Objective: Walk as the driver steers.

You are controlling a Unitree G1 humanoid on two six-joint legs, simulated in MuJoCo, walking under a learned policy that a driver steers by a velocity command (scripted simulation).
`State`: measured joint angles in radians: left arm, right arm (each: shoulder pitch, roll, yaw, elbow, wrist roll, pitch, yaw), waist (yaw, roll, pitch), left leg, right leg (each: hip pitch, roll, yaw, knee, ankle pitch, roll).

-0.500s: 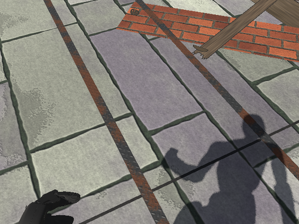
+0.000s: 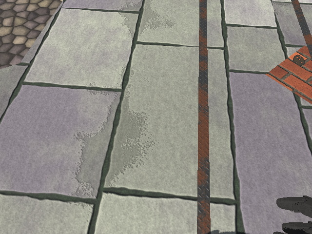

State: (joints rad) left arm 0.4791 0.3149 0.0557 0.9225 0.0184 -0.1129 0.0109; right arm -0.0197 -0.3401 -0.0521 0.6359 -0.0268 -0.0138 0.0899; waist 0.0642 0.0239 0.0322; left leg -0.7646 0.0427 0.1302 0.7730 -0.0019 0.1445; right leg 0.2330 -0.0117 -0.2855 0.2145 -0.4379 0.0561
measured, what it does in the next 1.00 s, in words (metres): walks ahead: left foot, then right foot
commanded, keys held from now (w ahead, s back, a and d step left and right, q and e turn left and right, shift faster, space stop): w+q+shift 0.10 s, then w+shift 0.06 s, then w+e+shift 0.56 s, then w+shift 0.18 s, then shift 0.10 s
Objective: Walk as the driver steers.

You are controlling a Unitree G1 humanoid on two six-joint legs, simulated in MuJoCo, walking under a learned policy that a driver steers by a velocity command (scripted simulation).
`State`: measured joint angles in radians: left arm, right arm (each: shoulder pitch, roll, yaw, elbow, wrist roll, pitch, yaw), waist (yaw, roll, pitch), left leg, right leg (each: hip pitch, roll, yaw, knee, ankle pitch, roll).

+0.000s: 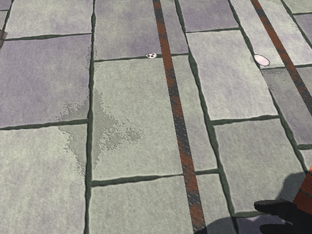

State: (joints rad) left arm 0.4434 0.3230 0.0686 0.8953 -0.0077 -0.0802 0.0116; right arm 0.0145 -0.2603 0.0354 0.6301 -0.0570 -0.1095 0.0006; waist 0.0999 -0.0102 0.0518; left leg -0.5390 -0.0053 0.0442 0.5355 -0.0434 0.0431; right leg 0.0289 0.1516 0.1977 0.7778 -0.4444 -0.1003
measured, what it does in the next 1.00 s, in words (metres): walks ahead: right foot, then left foot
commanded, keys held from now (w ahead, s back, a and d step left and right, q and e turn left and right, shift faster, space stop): shift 1.00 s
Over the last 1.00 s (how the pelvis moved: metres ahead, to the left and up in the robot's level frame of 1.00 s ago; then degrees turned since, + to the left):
0.98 0.03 0.00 -14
